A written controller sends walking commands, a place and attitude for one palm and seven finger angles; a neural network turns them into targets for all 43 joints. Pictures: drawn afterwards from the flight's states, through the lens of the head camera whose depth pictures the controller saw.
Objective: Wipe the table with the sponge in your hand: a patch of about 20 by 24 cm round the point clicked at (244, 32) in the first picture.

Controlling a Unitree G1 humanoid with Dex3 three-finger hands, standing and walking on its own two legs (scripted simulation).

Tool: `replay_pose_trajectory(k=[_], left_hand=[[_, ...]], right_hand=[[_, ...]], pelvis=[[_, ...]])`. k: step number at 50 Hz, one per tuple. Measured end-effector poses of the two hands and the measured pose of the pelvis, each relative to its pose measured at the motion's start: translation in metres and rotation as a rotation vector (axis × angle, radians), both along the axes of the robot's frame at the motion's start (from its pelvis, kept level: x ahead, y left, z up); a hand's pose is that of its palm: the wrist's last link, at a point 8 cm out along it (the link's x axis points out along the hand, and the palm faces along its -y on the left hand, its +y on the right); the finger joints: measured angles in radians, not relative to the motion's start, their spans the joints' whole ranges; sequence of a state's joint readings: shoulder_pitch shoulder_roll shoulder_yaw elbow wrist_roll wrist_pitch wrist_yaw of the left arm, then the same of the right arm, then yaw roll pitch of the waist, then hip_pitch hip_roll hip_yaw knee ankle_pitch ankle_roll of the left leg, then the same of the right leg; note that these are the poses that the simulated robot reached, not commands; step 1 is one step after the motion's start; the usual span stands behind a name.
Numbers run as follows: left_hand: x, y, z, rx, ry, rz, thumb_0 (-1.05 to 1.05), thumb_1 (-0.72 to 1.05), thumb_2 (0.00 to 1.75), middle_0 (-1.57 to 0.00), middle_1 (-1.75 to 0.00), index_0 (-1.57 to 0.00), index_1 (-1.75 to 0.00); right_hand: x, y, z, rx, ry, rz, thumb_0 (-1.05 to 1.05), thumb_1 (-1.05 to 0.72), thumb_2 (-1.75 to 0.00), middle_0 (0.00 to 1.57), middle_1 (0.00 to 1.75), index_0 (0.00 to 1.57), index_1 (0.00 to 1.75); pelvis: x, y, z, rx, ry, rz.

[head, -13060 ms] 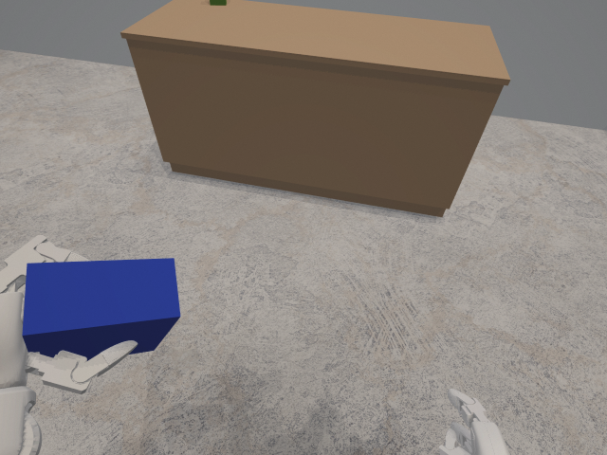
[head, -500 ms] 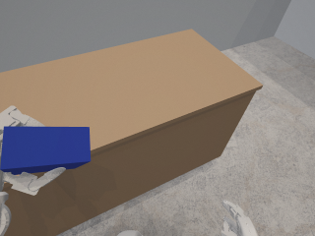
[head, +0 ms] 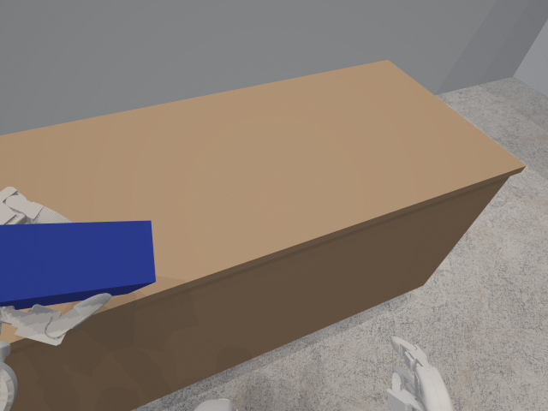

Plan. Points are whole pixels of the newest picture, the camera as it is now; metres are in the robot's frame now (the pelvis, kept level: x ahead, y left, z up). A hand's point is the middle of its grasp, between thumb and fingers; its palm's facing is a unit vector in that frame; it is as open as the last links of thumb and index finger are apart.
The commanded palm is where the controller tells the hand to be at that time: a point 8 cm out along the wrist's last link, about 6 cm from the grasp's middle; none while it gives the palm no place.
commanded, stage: shuffle to correct the standing spot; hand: left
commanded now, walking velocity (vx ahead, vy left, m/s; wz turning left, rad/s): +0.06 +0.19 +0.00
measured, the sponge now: (98, 265) +0.23 +0.21 +0.17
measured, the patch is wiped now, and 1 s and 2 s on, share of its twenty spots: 0.00 0.00 0.00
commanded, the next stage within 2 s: come to a stop and stand still in 1.48 s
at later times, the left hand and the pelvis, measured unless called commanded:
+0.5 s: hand out of the picture +0.19 +0.33 +0.18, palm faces +0.43 -0.80 -0.42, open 10.1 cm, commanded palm +0.14 +0.36 +0.19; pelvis -0.02 +0.08 +0.01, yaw +0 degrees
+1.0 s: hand out of the picture +0.18 +0.41 +0.18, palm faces +0.46 -0.80 -0.38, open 10.1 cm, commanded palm +0.14 +0.44 +0.19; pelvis -0.02 +0.16 +0.01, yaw +0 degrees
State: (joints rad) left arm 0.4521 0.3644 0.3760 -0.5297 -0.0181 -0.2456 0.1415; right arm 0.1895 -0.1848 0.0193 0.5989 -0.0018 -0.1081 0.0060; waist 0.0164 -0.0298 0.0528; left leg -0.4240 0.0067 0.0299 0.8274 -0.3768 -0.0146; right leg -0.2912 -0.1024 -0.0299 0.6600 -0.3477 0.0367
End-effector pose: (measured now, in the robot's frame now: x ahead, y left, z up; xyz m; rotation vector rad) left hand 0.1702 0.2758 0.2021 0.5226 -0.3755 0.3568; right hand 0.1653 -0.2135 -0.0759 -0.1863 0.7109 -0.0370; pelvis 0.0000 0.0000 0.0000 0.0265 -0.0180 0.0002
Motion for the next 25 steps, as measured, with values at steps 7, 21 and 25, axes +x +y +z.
replay_pose_trajectory(k=[7, 21, 25], left_hand=[[0.004, 0.048, -0.011, -0.010, 0.011, 0.028, 0.00, -0.49, 1.00, -0.75, -1.35, -0.75, -1.35], [-0.023, 0.073, 0.005, 0.002, 0.064, 0.036, 0.00, -0.49, 1.00, -0.75, -1.35, -0.75, -1.35], [-0.026, 0.093, -0.003, -0.035, 0.075, 0.058, 0.00, -0.49, 1.00, -0.75, -1.35, -0.75, -1.35]], right_hand=[[-0.006, 0.033, -0.004, -0.011, -0.029, -0.049, 0.01, -0.90, -0.90, 0.20, 0.30, 0.20, 0.30], [-0.043, 0.049, -0.005, -0.010, 0.051, -0.056, 0.01, -0.90, -0.90, 0.20, 0.30, 0.20, 0.30], [-0.052, 0.052, 0.004, -0.062, 0.053, -0.082, 0.01, -0.90, -0.90, 0.20, 0.30, 0.20, 0.30]], pelvis=[[-0.008, 0.036, -0.008, -0.001, -0.011, 0.001], [-0.019, 0.069, 0.009, 0.011, -0.005, -0.006], [-0.023, 0.085, 0.013, 0.030, -0.011, -0.004]])
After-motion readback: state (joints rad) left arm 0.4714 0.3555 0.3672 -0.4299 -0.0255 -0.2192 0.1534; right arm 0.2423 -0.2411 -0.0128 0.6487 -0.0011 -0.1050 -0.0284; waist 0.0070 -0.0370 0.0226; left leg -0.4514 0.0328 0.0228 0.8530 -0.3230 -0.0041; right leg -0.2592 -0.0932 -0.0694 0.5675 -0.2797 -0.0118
